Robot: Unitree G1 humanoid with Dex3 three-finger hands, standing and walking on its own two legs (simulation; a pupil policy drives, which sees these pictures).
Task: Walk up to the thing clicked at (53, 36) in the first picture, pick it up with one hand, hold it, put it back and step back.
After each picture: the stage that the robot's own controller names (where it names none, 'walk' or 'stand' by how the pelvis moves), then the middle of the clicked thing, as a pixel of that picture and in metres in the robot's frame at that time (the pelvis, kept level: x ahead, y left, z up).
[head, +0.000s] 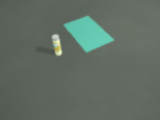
stand; (57, 45) +1.24 +0.34 -0.66
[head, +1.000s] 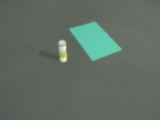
walk; (62, 51) +1.14 +0.20 -0.64
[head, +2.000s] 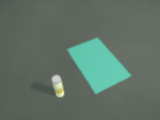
walk; (58, 86) +0.69 +0.23 -0.64
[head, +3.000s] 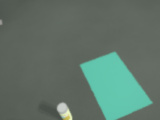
walk; (65, 113) +0.44 +0.25 -0.64
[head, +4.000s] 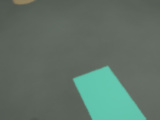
stand; out of the picture +0.36 +0.21 -0.65
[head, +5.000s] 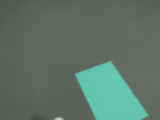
stand; out of the picture +0.36 +0.20 -0.65
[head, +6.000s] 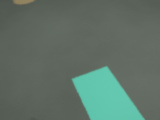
stand; out of the picture +0.36 +0.22 -0.66
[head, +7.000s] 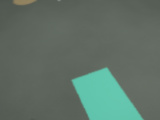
stand; out of the picture +0.36 +0.22 -0.66
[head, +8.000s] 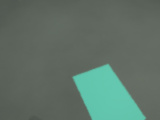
go down; out of the picture +0.35 +0.22 -0.66
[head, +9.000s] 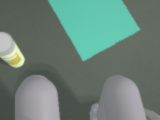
go down; (10, 53) +0.42 +0.28 -0.24
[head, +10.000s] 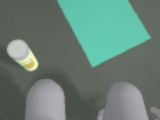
approach; (25, 58) +0.42 +0.27 -0.27
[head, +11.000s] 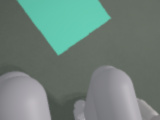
close in; out of the picture +0.40 +0.32 -0.15
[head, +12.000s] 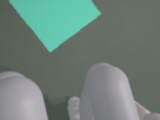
close; out of the picture +0.39 +0.32 -0.16
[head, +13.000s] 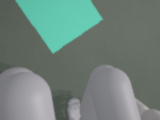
lift; out of the picture +0.35 +0.31 -0.16
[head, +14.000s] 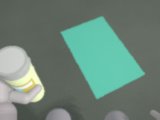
lift; (25, 80) +0.32 +0.20 +0.04
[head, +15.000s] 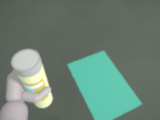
hold; (36, 83) +0.32 +0.18 +0.04
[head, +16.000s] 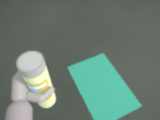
hold; (40, 84) +0.33 +0.17 +0.03
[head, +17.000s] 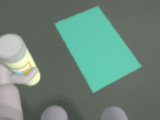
crouch; (22, 64) +0.39 +0.22 -0.03
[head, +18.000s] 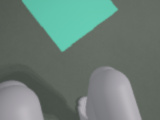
lower; out of the picture +0.44 +0.32 -0.12
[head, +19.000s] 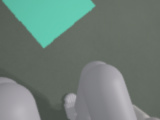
lower; out of the picture +0.42 +0.33 -0.16
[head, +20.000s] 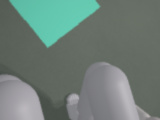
lower; out of the picture +0.41 +0.33 -0.16
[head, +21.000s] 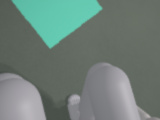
lower; out of the picture +0.39 +0.32 -0.16
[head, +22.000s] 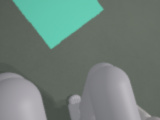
rest; out of the picture +0.38 +0.32 -0.16
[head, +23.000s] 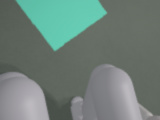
withdraw; out of the picture +0.38 +0.31 -0.16
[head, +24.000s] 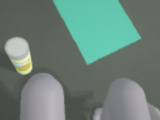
walk; (21, 59) +0.40 +0.27 -0.22
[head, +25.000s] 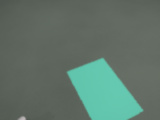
stand; out of the picture +0.34 +0.21 -0.58
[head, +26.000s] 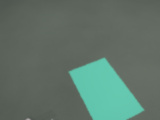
stand; out of the picture +0.35 +0.23 -0.60
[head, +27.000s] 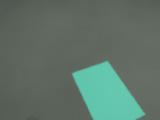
stand; out of the picture +0.35 +0.22 -0.62
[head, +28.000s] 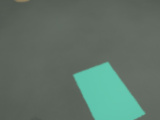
walk; out of the picture +0.36 +0.22 -0.65
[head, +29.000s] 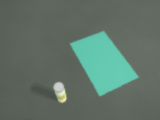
walk; (60, 93) +0.51 +0.19 -0.63
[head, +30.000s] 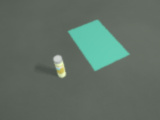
walk; (59, 67) +0.80 +0.30 -0.63
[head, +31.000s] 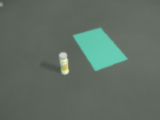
stand; (64, 63) +0.97 +0.23 -0.64
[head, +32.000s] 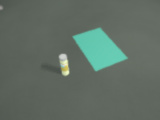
stand; (64, 65) +0.97 +0.23 -0.66
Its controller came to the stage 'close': yes
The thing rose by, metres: 0.68
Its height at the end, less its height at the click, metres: +0.00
